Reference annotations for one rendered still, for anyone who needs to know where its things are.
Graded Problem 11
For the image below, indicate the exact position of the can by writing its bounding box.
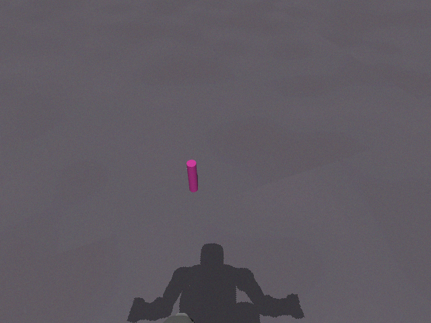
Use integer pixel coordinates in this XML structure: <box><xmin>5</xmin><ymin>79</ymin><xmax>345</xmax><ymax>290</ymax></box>
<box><xmin>187</xmin><ymin>159</ymin><xmax>198</xmax><ymax>192</ymax></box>

